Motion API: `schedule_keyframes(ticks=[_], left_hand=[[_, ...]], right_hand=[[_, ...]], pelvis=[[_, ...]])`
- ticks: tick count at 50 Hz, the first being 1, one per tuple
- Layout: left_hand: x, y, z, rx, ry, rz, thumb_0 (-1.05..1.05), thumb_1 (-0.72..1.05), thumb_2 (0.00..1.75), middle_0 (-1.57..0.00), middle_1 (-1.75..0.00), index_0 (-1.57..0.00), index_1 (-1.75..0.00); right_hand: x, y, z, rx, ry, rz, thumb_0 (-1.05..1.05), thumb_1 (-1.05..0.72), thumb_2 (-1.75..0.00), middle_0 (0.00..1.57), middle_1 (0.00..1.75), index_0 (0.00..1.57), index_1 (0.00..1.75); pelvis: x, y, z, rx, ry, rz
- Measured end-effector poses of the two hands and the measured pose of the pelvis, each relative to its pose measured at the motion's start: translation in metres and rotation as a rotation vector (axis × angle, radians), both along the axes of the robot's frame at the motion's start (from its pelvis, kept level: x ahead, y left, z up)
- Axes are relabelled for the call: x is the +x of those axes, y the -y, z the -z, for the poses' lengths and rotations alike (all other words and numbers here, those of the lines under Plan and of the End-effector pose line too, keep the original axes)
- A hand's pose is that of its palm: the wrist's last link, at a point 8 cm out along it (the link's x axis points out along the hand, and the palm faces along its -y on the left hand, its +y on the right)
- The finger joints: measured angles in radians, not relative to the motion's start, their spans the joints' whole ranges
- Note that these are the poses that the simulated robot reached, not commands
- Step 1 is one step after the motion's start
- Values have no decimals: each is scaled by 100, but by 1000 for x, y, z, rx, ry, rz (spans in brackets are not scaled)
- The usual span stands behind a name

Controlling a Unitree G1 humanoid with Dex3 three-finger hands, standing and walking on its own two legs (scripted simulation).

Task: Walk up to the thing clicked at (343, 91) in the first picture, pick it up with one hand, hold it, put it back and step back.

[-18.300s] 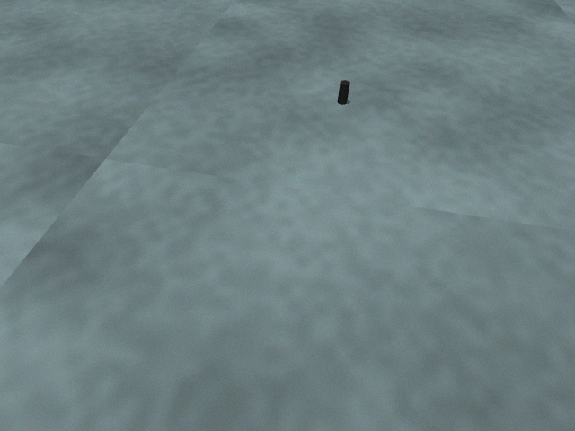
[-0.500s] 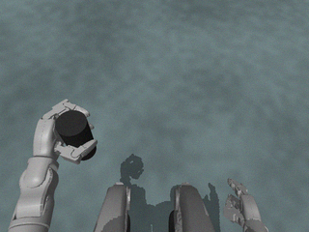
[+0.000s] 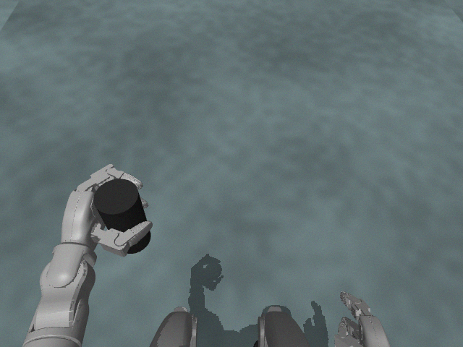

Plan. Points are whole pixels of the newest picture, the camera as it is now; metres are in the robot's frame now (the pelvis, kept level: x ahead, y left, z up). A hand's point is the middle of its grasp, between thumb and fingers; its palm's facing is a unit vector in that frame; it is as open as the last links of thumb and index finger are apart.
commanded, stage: lift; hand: left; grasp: from the side
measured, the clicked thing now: (125, 219) +0.32 +0.17 +0.02
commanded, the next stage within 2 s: hold in 0.50 s
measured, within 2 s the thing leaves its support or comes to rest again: neither
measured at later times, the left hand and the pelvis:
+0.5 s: hand (124, 195) +0.33 +0.16 +0.08, palm faces -0.03 -1.00 -0.02, open 9.1 cm; pelvis +0.01 +0.00 +0.04, yaw +0 degrees
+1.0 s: hand (121, 185) +0.34 +0.16 +0.10, palm faces -0.03 -1.00 -0.01, open 9.0 cm; pelvis +0.02 +0.00 +0.05, yaw +0 degrees
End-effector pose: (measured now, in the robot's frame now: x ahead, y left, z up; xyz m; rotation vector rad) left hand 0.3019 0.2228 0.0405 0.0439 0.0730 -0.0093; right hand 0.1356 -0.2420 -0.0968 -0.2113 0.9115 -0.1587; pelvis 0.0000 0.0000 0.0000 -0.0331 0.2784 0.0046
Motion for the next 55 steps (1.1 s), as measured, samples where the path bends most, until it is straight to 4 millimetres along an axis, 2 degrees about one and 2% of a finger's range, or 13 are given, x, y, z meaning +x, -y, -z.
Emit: schedule_keyframes(ticks=[8, 19, 41, 55], left_hand=[[3, 3, -17, -14, 7, -7, 3, -33, 117, -81, -116, -78, -115], [9, 5, -34, -23, 12, 17, 3, -33, 117, -80, -117, -77, -116], [20, 6, -54, -30, 29, 19, 3, -33, 117, -81, -116, -78, -115], [15, 5, -63, -27, 33, 15, 3, -32, 116, -81, -115, -78, -115]], right_hand=[[3, 2, -19, -4, 6, 0, 1, -89, -89, 20, 30, 20, 30], [5, 7, -34, -16, 3, 8, 1, -88, -89, 20, 30, 20, 30], [7, 4, -46, -6, -21, 20, 1, -89, -89, 20, 30, 20, 30], [14, 3, -56, -8, 0, 12, 1, -90, -90, 20, 30, 20, 30]], pelvis=[[6, 2, -17, 6, 39, 1], [12, 4, -32, 9, 79, 2], [22, 3, -48, 14, 130, 8], [22, 2, -55, 14, 160, 7]])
